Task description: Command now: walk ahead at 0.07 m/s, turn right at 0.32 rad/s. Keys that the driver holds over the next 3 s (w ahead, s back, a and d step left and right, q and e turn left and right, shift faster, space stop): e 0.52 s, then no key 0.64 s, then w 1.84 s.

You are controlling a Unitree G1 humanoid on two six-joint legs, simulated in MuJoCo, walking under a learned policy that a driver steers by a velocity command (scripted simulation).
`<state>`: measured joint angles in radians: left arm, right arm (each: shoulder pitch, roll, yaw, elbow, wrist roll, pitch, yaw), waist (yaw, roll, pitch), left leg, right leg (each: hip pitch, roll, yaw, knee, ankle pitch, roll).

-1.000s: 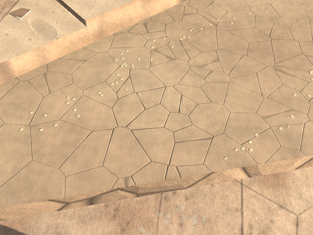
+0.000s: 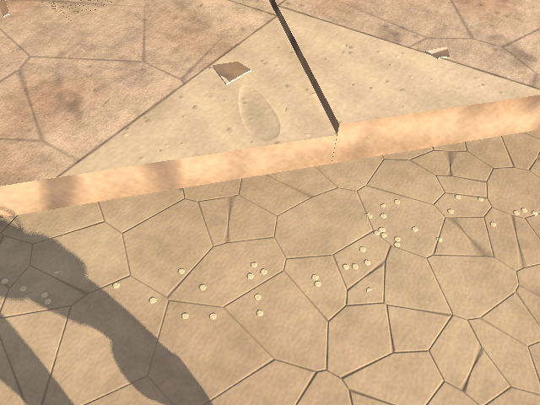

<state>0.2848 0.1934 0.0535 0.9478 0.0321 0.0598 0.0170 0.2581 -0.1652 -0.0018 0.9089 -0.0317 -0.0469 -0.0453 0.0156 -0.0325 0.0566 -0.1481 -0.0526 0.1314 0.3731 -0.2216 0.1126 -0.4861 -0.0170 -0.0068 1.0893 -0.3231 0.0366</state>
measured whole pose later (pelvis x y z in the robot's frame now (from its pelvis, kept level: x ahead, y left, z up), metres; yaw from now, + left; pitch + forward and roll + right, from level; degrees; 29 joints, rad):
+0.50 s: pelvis +0.00 -0.03 +0.00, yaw -17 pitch +1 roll +2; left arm 0.26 0.25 0.08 0.80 0.02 0.03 0.04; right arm 0.19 -0.24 -0.06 0.78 -0.03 0.06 -0.03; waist 0.01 0.02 0.06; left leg -0.55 0.01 -0.01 1.23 -0.39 -0.07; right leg -0.22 0.08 0.08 0.46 -0.25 -0.09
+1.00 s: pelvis -0.01 +0.02 +0.00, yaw -23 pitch +0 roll -1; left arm 0.27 0.21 0.07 0.85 0.01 0.07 0.02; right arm 0.23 -0.14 -0.01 0.79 -0.03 -0.01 -0.05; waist 0.01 -0.05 0.04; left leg -0.20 -0.03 0.03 0.43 -0.23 0.06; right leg -0.23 0.04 0.06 0.76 -0.50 0.05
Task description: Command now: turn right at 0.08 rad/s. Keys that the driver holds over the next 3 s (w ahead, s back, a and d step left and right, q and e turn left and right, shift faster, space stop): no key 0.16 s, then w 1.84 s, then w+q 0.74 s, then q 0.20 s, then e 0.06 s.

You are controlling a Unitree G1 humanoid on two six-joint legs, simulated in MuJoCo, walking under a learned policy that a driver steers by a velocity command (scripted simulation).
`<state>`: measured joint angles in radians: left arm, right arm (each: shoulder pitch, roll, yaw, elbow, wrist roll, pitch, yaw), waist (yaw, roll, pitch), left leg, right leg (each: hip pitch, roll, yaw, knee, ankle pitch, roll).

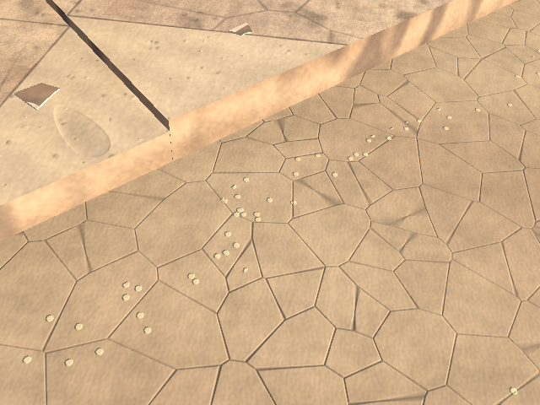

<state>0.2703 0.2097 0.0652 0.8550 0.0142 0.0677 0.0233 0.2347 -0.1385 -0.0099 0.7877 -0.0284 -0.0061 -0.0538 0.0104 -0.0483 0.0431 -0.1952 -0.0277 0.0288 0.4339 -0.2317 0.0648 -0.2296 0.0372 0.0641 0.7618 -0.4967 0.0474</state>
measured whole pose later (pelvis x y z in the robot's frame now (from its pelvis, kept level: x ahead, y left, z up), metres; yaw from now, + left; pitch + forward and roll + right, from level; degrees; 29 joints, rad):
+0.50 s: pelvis +0.02 +0.01 -0.01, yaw -1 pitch -1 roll -1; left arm 0.43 0.20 0.05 1.05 0.02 -0.02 0.03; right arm 0.34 -0.20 -0.06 0.92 -0.03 -0.04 -0.01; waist -0.01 -0.03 0.00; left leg -0.23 -0.01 0.08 0.56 -0.36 0.08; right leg -0.08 0.01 0.04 0.48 -0.38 -0.04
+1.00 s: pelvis +0.27 -0.02 +0.01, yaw +1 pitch +3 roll -2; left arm 0.00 0.11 -0.04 0.70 0.02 -0.03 -0.02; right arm 0.51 -0.14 0.00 1.08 0.01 -0.08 0.00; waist -0.01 0.00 0.03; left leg 0.01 0.04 0.01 0.64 -0.27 0.05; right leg -0.81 0.02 -0.19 1.12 -0.38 -0.16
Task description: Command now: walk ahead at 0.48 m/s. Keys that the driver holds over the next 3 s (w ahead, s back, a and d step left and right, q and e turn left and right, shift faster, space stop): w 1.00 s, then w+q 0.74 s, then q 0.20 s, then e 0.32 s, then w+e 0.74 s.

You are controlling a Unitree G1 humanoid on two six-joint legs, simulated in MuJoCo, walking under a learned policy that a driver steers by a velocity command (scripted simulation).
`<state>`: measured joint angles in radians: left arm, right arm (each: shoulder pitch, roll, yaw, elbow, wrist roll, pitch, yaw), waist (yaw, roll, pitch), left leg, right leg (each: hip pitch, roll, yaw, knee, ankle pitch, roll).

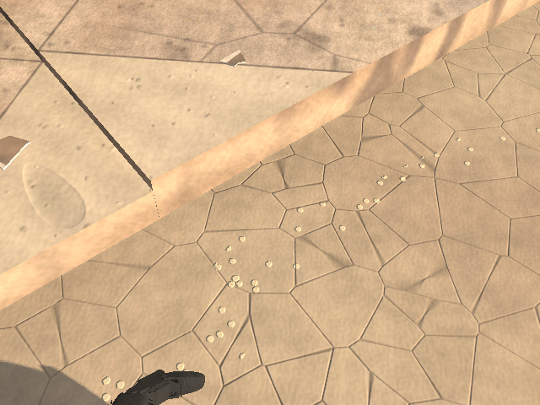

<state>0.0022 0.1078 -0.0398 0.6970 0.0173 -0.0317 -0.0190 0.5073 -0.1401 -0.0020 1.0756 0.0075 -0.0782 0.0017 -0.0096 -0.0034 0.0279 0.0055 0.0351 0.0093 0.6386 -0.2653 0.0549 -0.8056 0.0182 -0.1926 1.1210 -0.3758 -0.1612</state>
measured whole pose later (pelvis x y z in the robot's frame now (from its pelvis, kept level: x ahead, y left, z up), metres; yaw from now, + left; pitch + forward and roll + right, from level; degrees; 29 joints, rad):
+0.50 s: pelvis +0.30 -0.01 +0.09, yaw -1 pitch +2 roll +0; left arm 0.48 0.18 0.03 1.00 0.02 -0.11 0.02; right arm 0.02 -0.18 -0.01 0.77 -0.02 -0.04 0.02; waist 0.07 0.02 0.03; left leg -0.50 -0.02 0.12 0.54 -0.11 0.12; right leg 0.13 0.08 -0.07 0.23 -0.38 -0.09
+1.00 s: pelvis +0.58 -0.02 +0.10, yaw -1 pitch +1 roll +1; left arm 0.02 0.19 0.02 0.79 0.03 -0.05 -0.03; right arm 0.48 -0.18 -0.03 1.01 -0.01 -0.11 -0.01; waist -0.08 -0.03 0.05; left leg 0.14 -0.09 0.06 0.16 -0.32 0.07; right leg -0.58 -0.05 -0.08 0.58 -0.03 -0.07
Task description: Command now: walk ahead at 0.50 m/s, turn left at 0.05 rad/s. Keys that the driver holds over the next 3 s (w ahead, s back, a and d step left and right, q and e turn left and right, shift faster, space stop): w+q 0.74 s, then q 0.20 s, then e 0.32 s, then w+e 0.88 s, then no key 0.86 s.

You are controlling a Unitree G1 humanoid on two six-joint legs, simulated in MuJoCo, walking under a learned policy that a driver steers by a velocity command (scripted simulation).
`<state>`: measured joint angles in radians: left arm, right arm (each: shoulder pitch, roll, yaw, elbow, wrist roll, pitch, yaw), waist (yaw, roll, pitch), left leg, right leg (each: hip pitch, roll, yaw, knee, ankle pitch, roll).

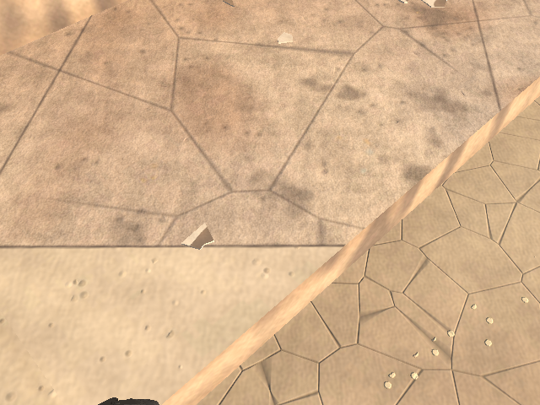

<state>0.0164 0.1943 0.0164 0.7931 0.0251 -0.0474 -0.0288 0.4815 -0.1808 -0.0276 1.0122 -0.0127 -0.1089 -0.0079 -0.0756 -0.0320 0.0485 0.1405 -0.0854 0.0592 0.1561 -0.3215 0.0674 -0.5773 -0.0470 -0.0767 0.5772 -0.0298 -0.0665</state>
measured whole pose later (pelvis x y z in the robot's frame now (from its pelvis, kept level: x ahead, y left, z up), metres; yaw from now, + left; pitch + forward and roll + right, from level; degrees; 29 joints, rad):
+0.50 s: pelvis +0.25 -0.01 +0.01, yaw +13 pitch +0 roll -1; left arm 0.48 0.18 0.04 1.01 0.05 -0.11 0.02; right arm 0.15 -0.19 -0.06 0.89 -0.03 0.01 -0.02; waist 0.03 0.04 -0.01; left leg -0.86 0.07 0.02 1.59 -0.34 0.08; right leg 0.03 0.03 -0.28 0.27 -0.31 -0.05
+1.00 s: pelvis +0.52 +0.16 +0.12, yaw +29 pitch +2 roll +0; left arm 0.01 0.18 0.00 0.59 0.05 -0.04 0.04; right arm 0.25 -0.25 -0.06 0.88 -0.02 -0.03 -0.02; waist 0.00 0.02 0.08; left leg -0.52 -0.19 0.03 0.79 -0.31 0.18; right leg -0.89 -0.05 0.08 1.61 -0.26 -0.04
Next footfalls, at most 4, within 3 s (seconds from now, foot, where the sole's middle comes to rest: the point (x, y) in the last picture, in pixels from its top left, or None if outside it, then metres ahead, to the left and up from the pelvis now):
0.06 right None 0.21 -0.10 -0.77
0.74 left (172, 322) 0.60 0.20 -0.61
1.46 right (185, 257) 0.78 0.18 -0.61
1.90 left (87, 188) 1.02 0.45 -0.61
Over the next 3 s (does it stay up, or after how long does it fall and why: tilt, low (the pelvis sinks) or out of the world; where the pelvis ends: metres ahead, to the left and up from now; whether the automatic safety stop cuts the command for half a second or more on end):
stays up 1.19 0.28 0.17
